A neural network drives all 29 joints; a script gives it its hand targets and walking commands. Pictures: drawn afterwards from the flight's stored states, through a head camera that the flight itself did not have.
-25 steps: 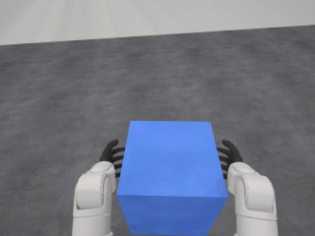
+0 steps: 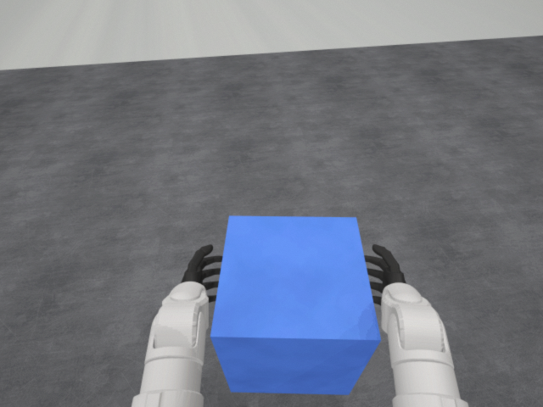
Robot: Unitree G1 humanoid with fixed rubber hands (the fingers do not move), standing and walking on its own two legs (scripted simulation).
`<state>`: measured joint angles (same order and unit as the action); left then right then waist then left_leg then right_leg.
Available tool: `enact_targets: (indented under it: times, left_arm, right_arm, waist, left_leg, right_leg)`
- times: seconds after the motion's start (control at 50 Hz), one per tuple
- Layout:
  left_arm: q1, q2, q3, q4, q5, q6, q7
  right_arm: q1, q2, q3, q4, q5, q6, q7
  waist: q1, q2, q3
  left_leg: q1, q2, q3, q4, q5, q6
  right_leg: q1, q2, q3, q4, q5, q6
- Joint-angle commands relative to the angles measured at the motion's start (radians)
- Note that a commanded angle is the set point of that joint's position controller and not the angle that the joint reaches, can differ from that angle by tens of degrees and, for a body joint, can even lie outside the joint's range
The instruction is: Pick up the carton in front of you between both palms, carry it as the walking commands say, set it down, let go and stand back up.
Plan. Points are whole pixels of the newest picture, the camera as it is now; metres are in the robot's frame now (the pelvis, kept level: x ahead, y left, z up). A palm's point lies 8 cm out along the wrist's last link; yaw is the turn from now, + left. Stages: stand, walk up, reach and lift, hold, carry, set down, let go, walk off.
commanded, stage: carry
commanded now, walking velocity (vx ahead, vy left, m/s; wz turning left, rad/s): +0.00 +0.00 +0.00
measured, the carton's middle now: (290, 308) +0.30 +0.00 -0.04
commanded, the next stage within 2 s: hold in 0.52 s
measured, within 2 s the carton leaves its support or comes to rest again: neither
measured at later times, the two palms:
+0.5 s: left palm (198, 290) +0.29 +0.14 +0.04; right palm (398, 292) +0.29 -0.16 +0.04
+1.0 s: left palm (202, 294) +0.27 +0.13 +0.05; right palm (413, 313) +0.25 -0.17 +0.05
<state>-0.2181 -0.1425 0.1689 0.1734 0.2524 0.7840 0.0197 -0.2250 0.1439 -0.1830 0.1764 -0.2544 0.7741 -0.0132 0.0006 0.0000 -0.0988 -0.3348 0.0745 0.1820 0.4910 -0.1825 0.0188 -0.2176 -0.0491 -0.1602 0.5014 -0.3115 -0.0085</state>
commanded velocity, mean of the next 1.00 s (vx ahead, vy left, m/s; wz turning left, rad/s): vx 0.00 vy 0.00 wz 0.00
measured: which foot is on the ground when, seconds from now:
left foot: down 0.00-1.00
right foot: down 0.00-1.00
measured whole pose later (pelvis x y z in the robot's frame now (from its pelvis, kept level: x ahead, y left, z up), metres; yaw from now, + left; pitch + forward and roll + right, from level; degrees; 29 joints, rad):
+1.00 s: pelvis -0.03 +0.01 +0.01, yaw -6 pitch -8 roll +0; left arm -0.28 -0.16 0.23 0.25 0.30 0.74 0.01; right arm -0.30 0.16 -0.26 0.30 -0.29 0.70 0.01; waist 0.00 -0.03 0.05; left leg -0.11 0.00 0.00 0.39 -0.13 0.00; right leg -0.04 0.01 0.04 0.41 -0.23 0.00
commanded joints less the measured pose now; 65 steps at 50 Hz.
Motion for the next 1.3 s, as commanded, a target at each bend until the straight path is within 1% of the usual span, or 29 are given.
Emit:
enact_targets:
  times: [0.0,0.08,0.12,0.18,0.26,0.38,0.5,0.52,0.54,0.56,0.58,0.6,0.62,0.64,0.66,0.72,0.78,0.86,0.96,1.0,1.06,1.12,1.16,1.22,1.28]
  left_arm:
    - [-0.506,-0.856,-0.482,-0.019,-0.223,-0.119,-0.217]
    - [-0.521,-0.896,-0.496,0.000,-0.224,-0.153,-0.224]
    - [-0.511,-0.907,-0.520,-0.017,-0.238,-0.147,-0.224]
    - [-0.482,-0.908,-0.563,-0.065,-0.265,-0.116,-0.222]
    - [-0.449,-0.877,-0.551,-0.073,-0.259,-0.085,-0.216]
    - [-0.477,-0.882,-0.556,-0.083,-0.267,-0.086,-0.217]
    - [-0.472,-0.881,-0.554,-0.078,-0.266,-0.086,-0.217]
    - [-0.379,-0.902,-0.533,-0.100,-0.272,-0.078,-0.221]
    - [-0.384,-0.862,-0.523,-0.119,-0.257,-0.091,-0.214]
    - [-0.413,-0.862,-0.537,-0.137,-0.244,-0.091,-0.217]
    - [-0.428,-0.872,-0.536,-0.123,-0.243,-0.091,-0.215]
    - [-0.417,-0.868,-0.536,-0.126,-0.247,-0.093,-0.213]
    - [-0.441,-0.853,-0.537,-0.137,-0.244,-0.096,-0.220]
    - [-0.451,-0.866,-0.542,-0.121,-0.248,-0.097,-0.223]
    - [-0.452,-0.874,-0.543,-0.108,-0.249,-0.099,-0.221]
    - [-0.446,-0.876,-0.515,-0.075,-0.225,-0.099,-0.218]
    - [-0.461,-0.890,-0.488,-0.035,-0.209,-0.097,-0.223]
    - [-0.505,-0.915,-0.476,0.004,-0.208,-0.095,-0.241]
    - [-0.567,-0.948,-0.473,0.041,-0.216,-0.095,-0.265]
    - [-0.625,-0.966,-0.451,0.079,-0.212,-0.098,-0.269]
    - [-0.734,-0.986,-0.385,0.179,-0.188,-0.113,-0.274]
    - [-0.843,-0.973,-0.274,0.309,-0.134,-0.140,-0.267]
    - [-0.894,-0.934,-0.175,0.392,-0.084,-0.162,-0.252]
    - [-0.907,-0.843,-0.024,0.479,0.001,-0.201,-0.219]
    - [-0.871,-0.721,0.093,0.514,0.085,-0.254,-0.194]
  right_arm:
    - [-0.476,0.861,0.480,0.008,0.216,-0.105,0.213]
    - [-0.491,0.901,0.494,0.027,0.217,-0.140,0.220]
    - [-0.480,0.911,0.517,0.008,0.229,-0.134,0.220]
    - [-0.452,0.913,0.560,-0.042,0.258,-0.103,0.217]
    - [-0.421,0.880,0.549,-0.049,0.252,-0.071,0.212]
    - [-0.447,0.885,0.556,-0.059,0.259,-0.072,0.213]
    - [-0.445,0.885,0.558,-0.055,0.259,-0.072,0.212]
    - [-0.364,0.910,0.522,-0.041,0.247,-0.073,0.219]
    - [-0.359,0.861,0.522,-0.063,0.224,-0.090,0.211]
    - [-0.365,0.871,0.506,-0.059,0.215,-0.090,0.210]
    - [-0.394,0.879,0.501,-0.052,0.219,-0.095,0.209]
    - [-0.378,0.877,0.504,-0.043,0.223,-0.098,0.207]
    - [-0.366,0.869,0.483,-0.026,0.209,-0.102,0.205]
    - [-0.388,0.872,0.486,-0.026,0.208,-0.105,0.206]
    - [-0.407,0.881,0.495,-0.024,0.219,-0.107,0.209]
    - [-0.445,0.888,0.502,-0.010,0.229,-0.105,0.222]
    - [-0.481,0.895,0.490,0.022,0.227,-0.103,0.238]
    - [-0.514,0.915,0.466,0.063,0.219,-0.104,0.254]
    - [-0.559,0.945,0.439,0.108,0.211,-0.111,0.271]
    - [-0.621,0.940,0.409,0.145,0.198,-0.120,0.281]
    - [-0.735,0.929,0.334,0.245,0.159,-0.149,0.299]
    - [-0.848,0.899,0.212,0.369,0.088,-0.188,0.304]
    - [-0.894,0.860,0.107,0.448,0.026,-0.213,0.292]
    - [-0.907,0.778,-0.042,0.523,-0.066,-0.243,0.252]
    - [-0.872,0.691,-0.145,0.542,-0.137,-0.281,0.211]
  waist:
    - [0.000,0.003,-0.217]
    - [0.000,0.004,-0.245]
    - [-0.001,0.004,-0.257]
    - [-0.002,0.003,-0.267]
    - [-0.001,0.004,-0.258]
    - [-0.001,0.002,-0.234]
    - [-0.001,0.000,-0.244]
    - [-0.006,-0.098,-0.129]
    - [0.003,-0.070,-0.188]
    - [-0.008,-0.042,-0.167]
    - [-0.013,-0.037,-0.174]
    - [-0.008,-0.035,-0.164]
    - [-0.015,-0.050,-0.150]
    - [-0.014,-0.026,-0.147]
    - [-0.013,-0.024,-0.154]
    - [0.012,-0.023,-0.126]
    - [0.019,-0.022,-0.089]
    - [0.010,-0.023,-0.065]
    - [-0.003,-0.011,-0.064]
    - [-0.006,0.000,-0.053]
    - [-0.008,0.011,-0.030]
    - [-0.012,0.019,-0.002]
    - [-0.016,0.024,0.024]
    - [-0.017,0.016,0.053]
    - [-0.009,0.004,0.045]
  left_leg:
    - [0.148,0.102,-0.120,-0.058,0.134,0.002]
    - [0.160,0.103,-0.117,-0.047,0.162,0.002]
    - [0.165,0.104,-0.114,-0.040,0.181,0.002]
    - [0.167,0.105,-0.112,-0.030,0.209,0.002]
    - [0.157,0.105,-0.111,-0.025,0.222,0.000]
    - [0.145,0.103,-0.111,-0.032,0.187,-0.003]
    - [0.149,0.103,-0.110,-0.029,0.190,-0.005]
    - [0.421,-0.171,-0.239,-0.052,0.356,0.014]
    - [0.456,-0.154,-0.267,-0.066,0.361,0.014]
    - [0.413,-0.160,-0.259,-0.072,0.366,0.007]
    - [0.449,-0.162,-0.258,-0.074,0.381,0.008]
    - [0.449,-0.164,-0.257,-0.079,0.392,0.003]
    - [0.404,-0.167,-0.253,-0.088,0.357,-0.010]
    - [0.400,-0.177,-0.250,-0.091,0.333,-0.014]
    - [0.426,-0.178,-0.250,-0.094,0.315,-0.009]
    - [0.427,-0.178,-0.246,-0.107,0.237,-0.003]
    - [0.436,-0.172,-0.244,-0.114,0.174,-0.001]
    - [0.445,-0.164,-0.242,-0.122,0.107,-0.005]
    - [0.455,-0.152,-0.246,-0.133,0.033,-0.013]
    - [0.450,-0.144,-0.249,-0.135,-0.032,-0.017]
    - [0.425,-0.133,-0.260,-0.129,-0.163,-0.022]
    - [0.381,-0.120,-0.290,-0.116,-0.274,-0.023]
    - [0.331,-0.116,-0.302,-0.101,-0.318,-0.021]
    - [0.247,-0.121,-0.297,-0.057,-0.308,-0.021]
    - [0.160,-0.138,-0.268,0.003,-0.223,-0.018]
  right_leg:
    - [-0.014,-0.111,0.104,-0.098,0.124,-0.014]
    - [-0.002,-0.112,0.103,-0.087,0.150,-0.013]
    - [0.006,-0.111,0.102,-0.080,0.170,-0.013]
    - [0.014,-0.111,0.100,-0.070,0.200,-0.012]
    - [0.010,-0.112,0.099,-0.063,0.220,-0.013]
    - [-0.007,-0.113,0.102,-0.075,0.196,-0.015]
    - [-0.003,-0.113,0.102,-0.072,0.208,-0.016]
    - [0.012,0.101,0.265,-0.150,0.480,-0.020]
    - [0.068,0.086,0.282,-0.143,0.498,-0.018]
    - [0.098,0.096,0.278,-0.140,0.497,-0.015]
    - [0.078,0.103,0.277,-0.143,0.493,-0.008]
    - [0.101,0.106,0.279,-0.150,0.493,-0.010]
    - [0.149,0.109,0.274,-0.166,0.449,-0.011]
    - [0.149,0.108,0.275,-0.167,0.450,-0.009]
    - [0.129,0.109,0.276,-0.169,0.437,-0.005]
    - [0.109,0.108,0.272,-0.182,0.343,0.000]
    - [0.062,0.107,0.270,-0.198,0.244,-0.003]
    - [0.021,0.106,0.265,-0.213,0.147,-0.012]
    - [-0.014,0.108,0.257,-0.218,0.060,-0.025]
    - [-0.041,0.110,0.250,-0.209,-0.001,-0.034]
    - [-0.087,0.112,0.237,-0.178,-0.096,-0.051]
    - [-0.129,0.117,0.230,-0.122,-0.144,-0.061]
    - [-0.148,0.120,0.230,-0.084,-0.156,-0.061]
    - [-0.187,0.124,0.228,-0.041,-0.147,-0.053]
    - [-0.256,0.133,0.225,0.004,-0.100,-0.037]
